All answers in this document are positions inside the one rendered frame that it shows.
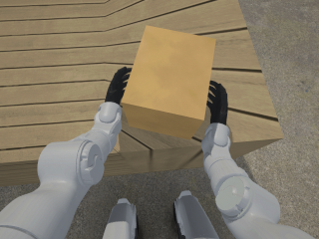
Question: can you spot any robot right shin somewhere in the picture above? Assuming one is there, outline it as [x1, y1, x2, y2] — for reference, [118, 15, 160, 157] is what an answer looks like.
[178, 190, 198, 235]

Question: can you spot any right robot hand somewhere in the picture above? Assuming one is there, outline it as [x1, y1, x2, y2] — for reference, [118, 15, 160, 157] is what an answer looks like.
[206, 80, 228, 125]

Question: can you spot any pedestal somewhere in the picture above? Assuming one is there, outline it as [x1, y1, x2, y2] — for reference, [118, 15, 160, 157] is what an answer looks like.
[0, 0, 284, 187]

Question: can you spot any carton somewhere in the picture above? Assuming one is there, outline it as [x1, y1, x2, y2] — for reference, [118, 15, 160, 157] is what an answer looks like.
[121, 25, 216, 140]

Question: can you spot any left robot forearm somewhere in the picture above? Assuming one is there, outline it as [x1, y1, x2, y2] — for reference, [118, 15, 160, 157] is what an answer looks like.
[37, 102, 122, 179]

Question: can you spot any robot right foot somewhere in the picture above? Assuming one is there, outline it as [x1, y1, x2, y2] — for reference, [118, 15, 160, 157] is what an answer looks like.
[172, 203, 186, 239]

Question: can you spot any right robot upper arm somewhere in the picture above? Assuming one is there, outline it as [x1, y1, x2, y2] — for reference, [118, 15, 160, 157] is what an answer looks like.
[215, 175, 315, 239]

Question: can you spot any left robot hand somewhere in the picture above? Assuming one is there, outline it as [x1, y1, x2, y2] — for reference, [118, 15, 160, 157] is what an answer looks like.
[105, 67, 132, 105]

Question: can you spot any right robot forearm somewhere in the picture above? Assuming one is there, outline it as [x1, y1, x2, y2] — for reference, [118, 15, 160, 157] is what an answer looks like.
[201, 122, 251, 197]

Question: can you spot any left robot upper arm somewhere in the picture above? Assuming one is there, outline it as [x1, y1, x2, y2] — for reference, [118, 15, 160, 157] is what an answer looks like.
[0, 139, 105, 239]

